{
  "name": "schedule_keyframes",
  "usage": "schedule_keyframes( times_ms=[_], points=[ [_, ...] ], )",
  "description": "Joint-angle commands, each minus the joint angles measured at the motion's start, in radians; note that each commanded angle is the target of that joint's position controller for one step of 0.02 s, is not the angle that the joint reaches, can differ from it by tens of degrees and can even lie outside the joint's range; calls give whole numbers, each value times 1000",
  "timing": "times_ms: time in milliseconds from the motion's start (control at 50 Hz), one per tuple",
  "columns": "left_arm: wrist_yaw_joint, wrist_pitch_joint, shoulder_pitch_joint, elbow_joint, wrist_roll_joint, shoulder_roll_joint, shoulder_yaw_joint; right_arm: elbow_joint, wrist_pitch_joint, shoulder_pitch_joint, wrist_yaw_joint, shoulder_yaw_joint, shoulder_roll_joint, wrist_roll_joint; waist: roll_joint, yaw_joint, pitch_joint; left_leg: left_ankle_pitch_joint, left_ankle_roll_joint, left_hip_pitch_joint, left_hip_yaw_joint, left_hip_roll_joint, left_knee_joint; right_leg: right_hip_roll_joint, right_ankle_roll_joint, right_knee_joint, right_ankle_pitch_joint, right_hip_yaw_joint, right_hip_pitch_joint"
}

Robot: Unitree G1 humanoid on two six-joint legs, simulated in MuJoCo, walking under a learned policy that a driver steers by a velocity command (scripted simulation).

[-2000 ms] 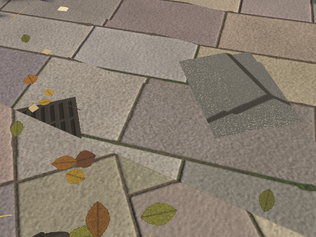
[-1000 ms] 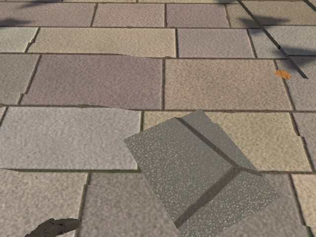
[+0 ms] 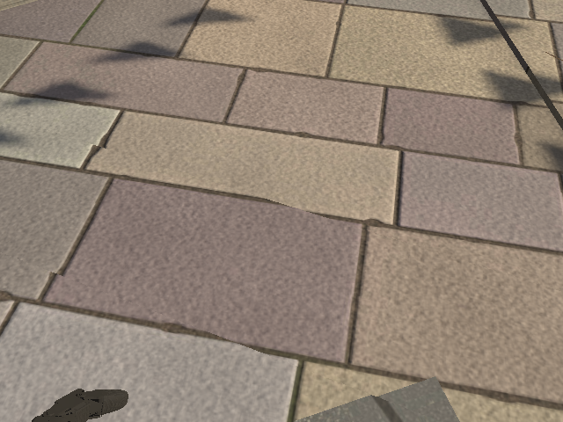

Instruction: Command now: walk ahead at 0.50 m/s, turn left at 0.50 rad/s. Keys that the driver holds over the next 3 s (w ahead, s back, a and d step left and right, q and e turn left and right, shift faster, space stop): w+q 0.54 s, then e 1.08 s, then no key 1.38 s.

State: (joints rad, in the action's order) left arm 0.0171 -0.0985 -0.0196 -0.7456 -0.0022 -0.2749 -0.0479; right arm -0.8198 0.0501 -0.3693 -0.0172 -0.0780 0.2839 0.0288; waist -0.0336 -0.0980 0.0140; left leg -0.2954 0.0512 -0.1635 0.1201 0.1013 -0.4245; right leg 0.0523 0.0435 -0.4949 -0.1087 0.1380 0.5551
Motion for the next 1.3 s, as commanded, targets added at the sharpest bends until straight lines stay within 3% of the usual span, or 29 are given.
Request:
schedule_keyframes(
  times_ms=[20,80,100,120,140,160,180,240,320,400,500,580,600,620,640,660,680,720,760,840,960,1100,1120,1140,1160,1180,1220,1240,1300],
  points=[
    [14,-19,58,77,-9,-95,-23,61,2,-6,-17,-37,146,-4,116,33,-15,9,153,-71,266,-235,5,-20,-12,45,59,7,-128],
    [12,-30,-98,30,-8,-124,-44,68,-12,-23,-18,-25,103,-14,109,104,-74,-48,98,-110,271,-175,-202,-3,-63,98,151,-33,-360],
    [7,-35,-243,4,10,-163,-58,73,-8,-43,-9,1,27,-18,-1,163,-184,-192,59,-257,175,-105,-500,128,-112,43,164,78,-608],
    [0,-24,-339,-2,12,-214,-65,67,4,-182,0,20,-42,-34,-218,124,-270,-467,3,-526,76,-20,-861,305,-175,-45,-65,302,-871],
    [14,-9,-418,-53,-12,-283,-89,121,23,-220,1,19,32,18,-364,123,-332,-359,-10,-741,34,-60,-977,444,-301,113,373,672,-945],
    [14,-7,-364,-30,-7,-179,-68,103,18,-95,-15,-4,113,30,-152,168,-185,-238,-30,-801,46,-107,-1061,377,-273,171,509,580,-834],
    [10,-6,-297,-18,0,-123,-48,125,10,22,-20,-15,148,16,-48,180,-78,-129,-30,-792,32,-128,-1035,321,-227,190,452,416,-696],
    [1,-12,-178,-26,18,-67,-28,144,-16,48,-9,-20,94,-4,-98,103,10,2,-38,-647,34,-199,-896,204,-190,244,151,149,-453],
    [-13,-24,-224,-67,15,-90,-41,174,-17,74,5,-16,54,-6,-47,98,-21,129,-51,-663,24,-208,-775,196,-203,270,-122,-16,-481],
    [-28,-8,-233,-81,11,-116,-43,218,-12,210,28,1,10,-5,-44,139,25,340,-51,-567,-70,-185,-420,148,-173,321,-83,-167,-456],
    [-32,17,-322,-116,-7,-159,-53,290,-10,363,69,10,2,-1,-10,186,70,303,-7,-581,-138,-166,-242,214,-172,291,-150,-224,-620],
    [-39,44,-337,-125,-17,-200,-60,291,-9,258,77,-21,62,-18,-60,82,-28,139,71,-275,-218,-45,-167,208,-148,9,-723,-270,-640],
    [-39,45,-323,-127,-21,-195,-53,251,-6,106,65,-43,101,-21,-37,-9,-104,299,106,-28,-194,-34,-57,176,-118,-170,-677,-290,-548],
    [-34,31,-320,-98,6,-154,-34,217,-13,-34,40,-60,182,-41,71,-51,-239,651,168,342,25,-220,-120,115,-76,-471,-234,-295,-272],
    [-6,10,-462,-95,16,-45,11,223,-7,-2,32,-45,238,-57,272,55,-425,959,392,627,500,-571,-99,-61,-25,-839,802,-185,50],
    [2,2,-394,-139,-23,-173,-25,220,-14,-57,31,-35,163,-53,103,-41,-513,980,373,561,434,-535,-83,-44,-32,-897,796,14,16],
    [2,7,-294,-95,-56,-171,-29,208,-10,27,34,-22,141,-50,114,-14,-332,1004,320,430,244,-493,-61,-9,-29,-867,746,-6,90],
    [-19,31,-260,-103,-30,-132,-29,193,3,157,36,-6,80,-34,52,71,-136,812,223,139,82,-388,38,48,-12,-709,623,-52,56],
    [-33,75,-352,-136,-21,-92,-30,181,15,224,41,-2,56,-50,79,141,-113,764,206,-70,-27,-352,128,46,14,-664,522,-71,-122],
    [-55,102,-317,-95,-4,-77,-37,143,27,277,19,-10,78,-64,128,159,-92,734,197,-114,-152,-339,174,47,41,-512,365,-77,-117],
    [-33,119,-190,-9,-2,-87,-44,101,-17,253,-20,-25,109,-52,115,108,-72,498,197,-17,-180,-389,176,62,26,-382,282,-110,-73],
    [8,137,-171,62,-14,-82,-56,82,-59,250,-24,-45,151,0,135,116,-65,533,120,86,-190,-427,-34,-9,-52,-91,365,-209,-159],
    [6,133,-211,56,-11,-104,-66,66,-59,220,-24,-42,134,4,103,133,-81,498,63,51,-232,-385,-133,-30,-83,29,212,-197,-263],
    [-9,127,-259,58,-8,-212,-99,69,-53,189,-21,-37,105,-19,-78,128,-116,309,-24,-97,-305,-285,-366,79,-149,91,-192,-2,-432],
    [-20,121,-271,73,11,-321,-119,131,-45,239,-14,-18,58,-58,-326,114,-142,-328,-116,-444,-293,-100,-647,313,-368,75,-563,352,-611],
    [-9,102,-303,81,22,-238,-93,130,-40,309,-8,-25,94,-53,-158,178,-238,-412,-107,-494,-99,-93,-790,328,-432,84,-554,354,-637],
    [-11,82,-209,93,1,-202,-84,118,-46,320,-15,-31,102,-20,-41,133,-169,-258,-87,-549,-59,-125,-795,231,-337,84,-393,205,-590],
    [-20,87,-171,101,-19,-175,-75,112,-52,319,-24,-36,114,-30,-28,119,-146,-199,-91,-554,-51,-138,-754,211,-306,94,-333,182,-563],
    [-37,100,-149,120,-12,-178,-72,107,-59,297,-27,-35,99,-26,-67,91,-151,-101,-108,-469,-51,-113,-684,162,-287,116,-305,151,-501]
  ],
)
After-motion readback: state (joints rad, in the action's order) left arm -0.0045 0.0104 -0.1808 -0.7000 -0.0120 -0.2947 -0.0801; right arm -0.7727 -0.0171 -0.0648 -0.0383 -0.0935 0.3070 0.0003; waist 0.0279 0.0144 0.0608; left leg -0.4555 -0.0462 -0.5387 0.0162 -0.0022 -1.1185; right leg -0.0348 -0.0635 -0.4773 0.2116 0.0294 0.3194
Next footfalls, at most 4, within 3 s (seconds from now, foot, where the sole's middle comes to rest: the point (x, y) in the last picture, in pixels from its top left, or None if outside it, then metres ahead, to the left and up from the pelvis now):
0.10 right None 0.20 -0.15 -0.81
0.62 left None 0.44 0.15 -0.81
1.12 right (293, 400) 0.53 -0.06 -0.81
1.64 left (198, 398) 0.55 0.17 -0.81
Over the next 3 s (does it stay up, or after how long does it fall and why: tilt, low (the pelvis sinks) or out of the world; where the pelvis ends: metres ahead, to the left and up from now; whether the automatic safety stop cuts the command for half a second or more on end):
stays up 0.47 0.03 -0.03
